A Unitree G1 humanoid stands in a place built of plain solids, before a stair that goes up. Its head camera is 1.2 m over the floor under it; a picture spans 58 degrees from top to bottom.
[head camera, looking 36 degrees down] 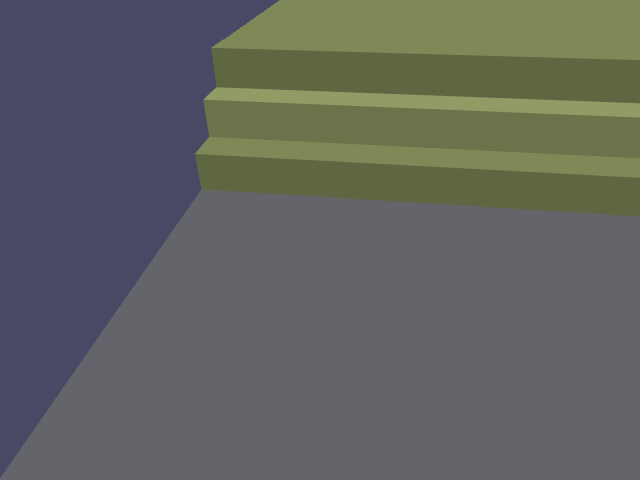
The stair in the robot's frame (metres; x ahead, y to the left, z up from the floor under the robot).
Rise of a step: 0.22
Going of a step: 0.23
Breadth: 3.69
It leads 7 degrees to the right of straight ahead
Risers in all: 3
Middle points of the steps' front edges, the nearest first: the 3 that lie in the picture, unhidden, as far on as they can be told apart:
1.91 -1.16 0.22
2.14 -1.18 0.43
2.37 -1.21 0.65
